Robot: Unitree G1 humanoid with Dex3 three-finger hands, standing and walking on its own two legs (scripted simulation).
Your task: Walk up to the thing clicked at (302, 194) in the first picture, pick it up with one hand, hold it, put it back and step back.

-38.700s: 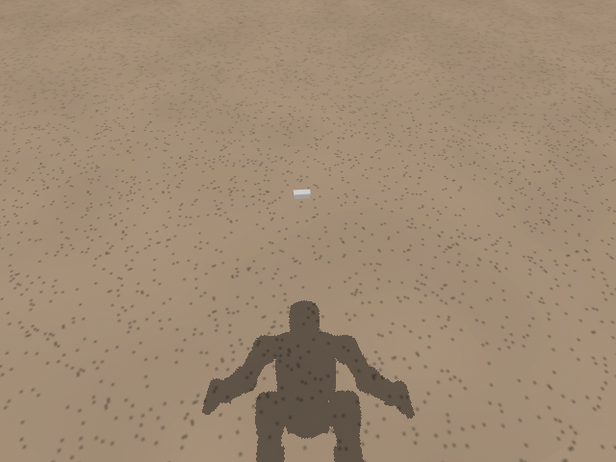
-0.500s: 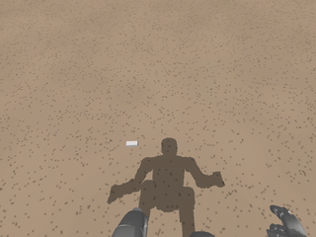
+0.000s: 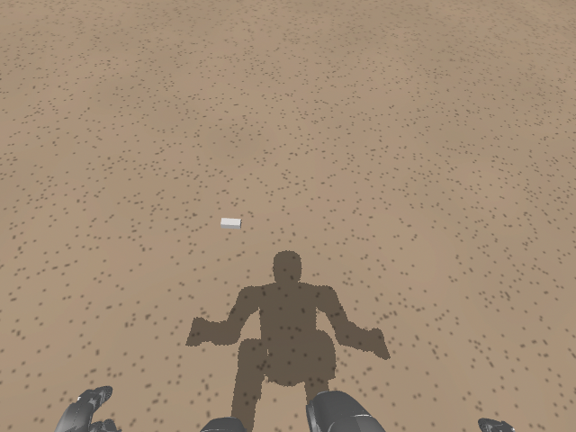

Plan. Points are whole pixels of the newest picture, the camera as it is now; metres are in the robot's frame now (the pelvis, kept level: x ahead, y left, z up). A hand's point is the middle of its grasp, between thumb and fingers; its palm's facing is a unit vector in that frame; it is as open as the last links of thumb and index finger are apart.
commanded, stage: step back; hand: left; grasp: from above
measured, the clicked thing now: (231, 223) +0.92 +0.20 -0.75
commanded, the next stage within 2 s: stand in 1.30 s
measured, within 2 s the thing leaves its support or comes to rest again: neither
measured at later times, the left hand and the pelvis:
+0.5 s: hand out of the picture -0.07 +0.27 -0.14, palm faces +0.05 -0.89 -0.45, open 7.4 cm; pelvis -0.11 -0.02 -0.01, yaw +2 degrees
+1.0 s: hand out of the picture +0.03 +0.22 -0.13, palm faces +0.05 -0.92 -0.38, open 7.4 cm; pelvis -0.07 -0.04 +0.00, yaw +2 degrees
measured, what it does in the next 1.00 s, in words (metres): steps on the spot: right foot, then left foot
